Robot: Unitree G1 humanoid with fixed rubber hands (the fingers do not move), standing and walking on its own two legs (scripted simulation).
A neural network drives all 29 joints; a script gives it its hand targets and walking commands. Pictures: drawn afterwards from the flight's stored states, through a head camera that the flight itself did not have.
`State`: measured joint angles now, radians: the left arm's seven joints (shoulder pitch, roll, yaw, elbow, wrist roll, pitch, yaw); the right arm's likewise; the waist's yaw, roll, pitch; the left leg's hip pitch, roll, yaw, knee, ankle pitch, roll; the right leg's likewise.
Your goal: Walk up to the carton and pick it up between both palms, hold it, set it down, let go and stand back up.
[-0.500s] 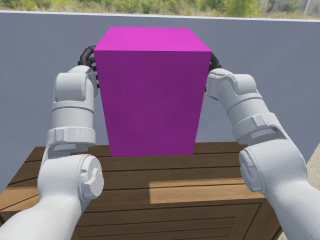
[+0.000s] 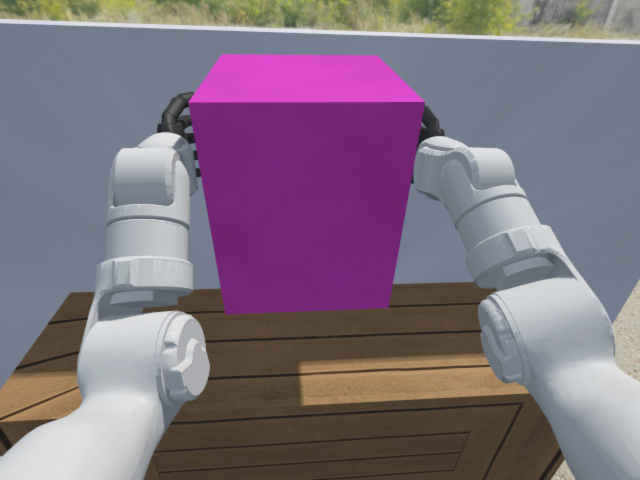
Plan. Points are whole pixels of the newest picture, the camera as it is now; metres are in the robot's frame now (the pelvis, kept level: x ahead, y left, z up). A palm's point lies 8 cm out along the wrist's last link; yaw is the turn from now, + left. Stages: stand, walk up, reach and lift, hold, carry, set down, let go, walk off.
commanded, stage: hold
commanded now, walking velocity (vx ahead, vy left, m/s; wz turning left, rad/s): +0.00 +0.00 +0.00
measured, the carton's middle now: (304, 179) +0.39 +0.01 +0.29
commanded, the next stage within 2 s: none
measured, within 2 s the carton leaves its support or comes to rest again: neither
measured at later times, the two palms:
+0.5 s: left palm (175, 151) +0.37 +0.15 +0.33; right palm (426, 159) +0.37 -0.14 +0.32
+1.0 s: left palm (174, 154) +0.37 +0.15 +0.32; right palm (425, 160) +0.37 -0.14 +0.32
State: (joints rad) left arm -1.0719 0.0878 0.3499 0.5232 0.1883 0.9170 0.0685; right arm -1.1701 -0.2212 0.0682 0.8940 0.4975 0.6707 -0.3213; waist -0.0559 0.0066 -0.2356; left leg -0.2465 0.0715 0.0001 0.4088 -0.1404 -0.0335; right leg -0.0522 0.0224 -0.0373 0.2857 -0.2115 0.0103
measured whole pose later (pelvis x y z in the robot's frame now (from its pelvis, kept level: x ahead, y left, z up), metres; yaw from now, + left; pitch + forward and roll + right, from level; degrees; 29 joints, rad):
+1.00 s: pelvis +0.00 +0.00 +0.00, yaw +0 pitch -1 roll -2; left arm -1.07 0.09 0.34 0.53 0.18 0.91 0.07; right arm -1.16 -0.22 0.07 0.89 0.50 0.67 -0.32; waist -0.06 0.01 -0.24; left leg -0.25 0.07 -0.01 0.41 -0.14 -0.04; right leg -0.05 0.03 -0.04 0.28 -0.21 0.01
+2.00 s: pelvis +0.00 +0.00 +0.00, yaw +0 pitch -1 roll -2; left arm -1.09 0.10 0.35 0.55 0.18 0.90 0.08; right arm -1.18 -0.22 0.07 0.91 0.50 0.68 -0.32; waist -0.05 0.01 -0.25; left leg -0.25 0.07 -0.01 0.41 -0.14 -0.03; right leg -0.06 0.03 -0.03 0.28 -0.21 0.01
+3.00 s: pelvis +0.00 +0.00 +0.00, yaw +0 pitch -1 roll -2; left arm -1.09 0.09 0.34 0.56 0.18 0.89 0.08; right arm -1.18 -0.23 0.08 0.92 0.50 0.68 -0.31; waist -0.06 0.01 -0.25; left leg -0.25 0.07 -0.01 0.41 -0.14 -0.04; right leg -0.05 0.03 -0.03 0.28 -0.21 0.01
